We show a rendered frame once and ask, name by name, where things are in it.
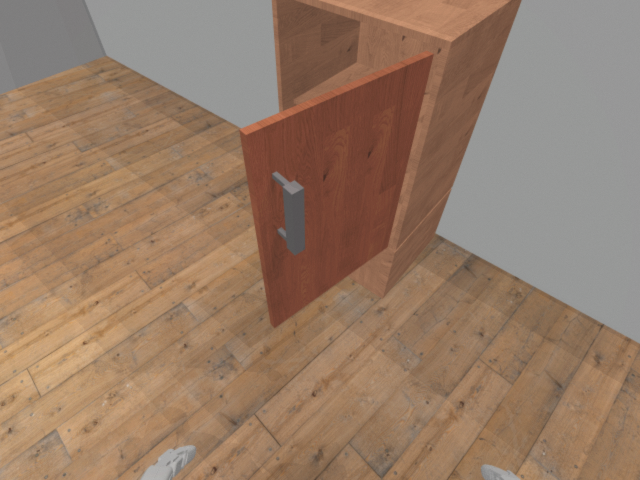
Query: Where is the cupboard door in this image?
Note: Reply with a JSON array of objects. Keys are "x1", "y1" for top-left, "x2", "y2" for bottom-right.
[{"x1": 239, "y1": 51, "x2": 434, "y2": 328}]

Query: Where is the left robot hand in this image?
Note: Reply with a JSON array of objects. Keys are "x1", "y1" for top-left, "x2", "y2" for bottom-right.
[{"x1": 140, "y1": 445, "x2": 196, "y2": 480}]

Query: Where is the handle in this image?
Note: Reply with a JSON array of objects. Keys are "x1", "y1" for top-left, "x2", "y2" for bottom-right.
[{"x1": 272, "y1": 171, "x2": 305, "y2": 255}]

